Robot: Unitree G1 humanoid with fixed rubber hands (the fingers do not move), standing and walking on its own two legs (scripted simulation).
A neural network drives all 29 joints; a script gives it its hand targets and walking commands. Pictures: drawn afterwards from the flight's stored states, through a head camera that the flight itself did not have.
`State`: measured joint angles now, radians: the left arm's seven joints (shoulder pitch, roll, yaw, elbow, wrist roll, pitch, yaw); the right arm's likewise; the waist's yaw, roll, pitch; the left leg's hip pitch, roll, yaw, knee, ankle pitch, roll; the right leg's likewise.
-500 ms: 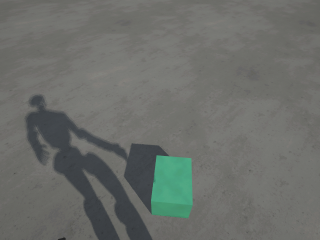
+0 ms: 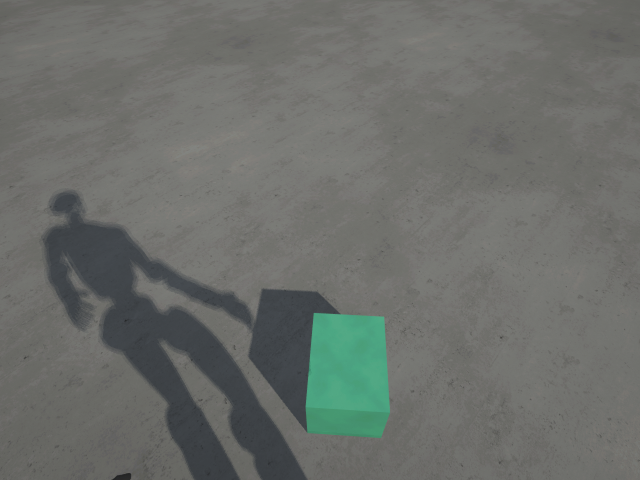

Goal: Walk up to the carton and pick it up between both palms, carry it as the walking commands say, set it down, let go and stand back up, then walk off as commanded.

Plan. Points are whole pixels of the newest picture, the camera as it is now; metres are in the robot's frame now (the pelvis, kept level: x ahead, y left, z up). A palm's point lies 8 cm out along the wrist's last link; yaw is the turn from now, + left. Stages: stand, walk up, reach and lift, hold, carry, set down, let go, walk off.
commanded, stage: walk up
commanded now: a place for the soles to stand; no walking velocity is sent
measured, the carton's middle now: (346, 373) +0.58 -0.04 -0.68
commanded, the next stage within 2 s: reach and lift in 1.96 s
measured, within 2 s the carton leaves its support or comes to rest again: neither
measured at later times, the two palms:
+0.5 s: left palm out of the picture +0.14 +0.31 -0.08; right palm out of the picture +0.13 -0.38 -0.13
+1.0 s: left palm (127, 411) +0.25 +0.32 -0.11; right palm (557, 393) +0.29 -0.31 -0.09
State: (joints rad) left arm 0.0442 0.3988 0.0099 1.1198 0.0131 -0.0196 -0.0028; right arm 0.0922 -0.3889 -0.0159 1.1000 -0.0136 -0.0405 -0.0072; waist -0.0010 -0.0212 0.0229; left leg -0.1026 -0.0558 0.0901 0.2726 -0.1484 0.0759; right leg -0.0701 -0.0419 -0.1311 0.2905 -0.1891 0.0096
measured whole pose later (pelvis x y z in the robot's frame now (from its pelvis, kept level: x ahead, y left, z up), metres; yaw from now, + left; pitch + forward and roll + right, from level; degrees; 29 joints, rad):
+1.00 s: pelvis +0.13 +0.00 -0.01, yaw -2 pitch -1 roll +0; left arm 0.06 0.43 0.01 1.00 0.00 -0.03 0.01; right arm -0.02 -0.40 -0.03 0.97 0.00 -0.01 0.01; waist 0.02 -0.02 0.05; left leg -0.20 0.05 0.05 0.47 -0.24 -0.02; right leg -0.16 -0.05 -0.01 0.45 -0.26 0.04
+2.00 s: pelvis +0.12 -0.01 -0.01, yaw -4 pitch -1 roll +0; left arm 0.08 0.40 0.05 0.92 0.04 0.04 -0.03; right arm 0.10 -0.40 -0.08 0.91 -0.03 0.04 0.04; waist 0.00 0.00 0.07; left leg -0.18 0.06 0.09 0.42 -0.21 -0.03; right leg -0.18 -0.03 0.04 0.43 -0.22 0.04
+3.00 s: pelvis +0.04 -0.01 -0.10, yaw -1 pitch +31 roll +0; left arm -0.89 0.35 0.23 0.90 0.00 0.22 -0.03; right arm -0.83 -0.27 -0.25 0.83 0.05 0.20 -0.01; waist -0.04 0.00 0.05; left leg -1.27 0.06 0.00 1.00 -0.26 -0.03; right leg -1.24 -0.04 0.00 1.02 -0.32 0.03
